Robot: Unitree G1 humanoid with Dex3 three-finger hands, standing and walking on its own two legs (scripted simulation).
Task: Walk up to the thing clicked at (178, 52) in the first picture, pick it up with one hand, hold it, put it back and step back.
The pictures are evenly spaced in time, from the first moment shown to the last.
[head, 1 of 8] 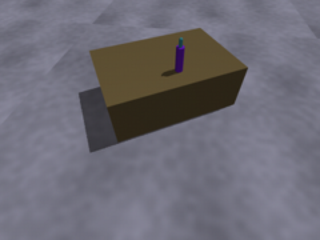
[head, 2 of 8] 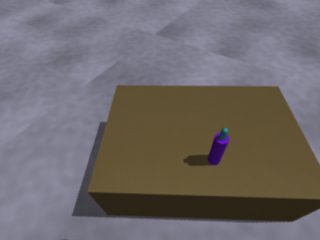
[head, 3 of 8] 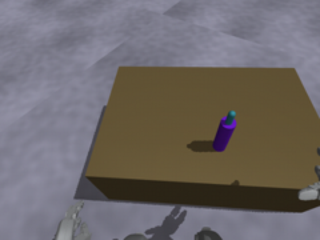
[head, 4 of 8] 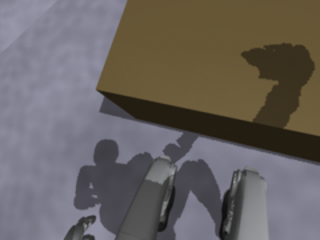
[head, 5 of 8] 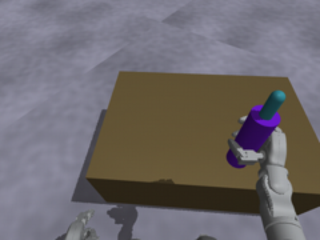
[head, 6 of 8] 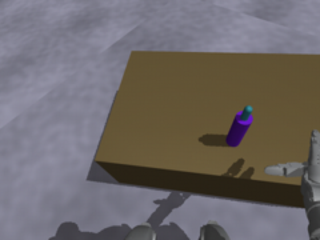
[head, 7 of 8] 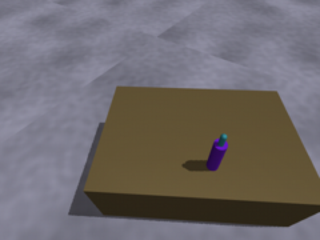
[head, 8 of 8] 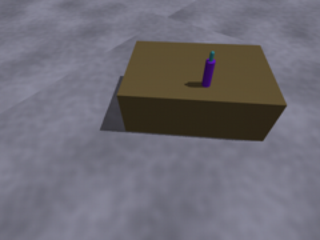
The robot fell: no
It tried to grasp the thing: yes
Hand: right
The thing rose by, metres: 0.32
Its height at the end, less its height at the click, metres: +0.00
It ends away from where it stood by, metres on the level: 0.02
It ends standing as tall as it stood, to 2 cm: yes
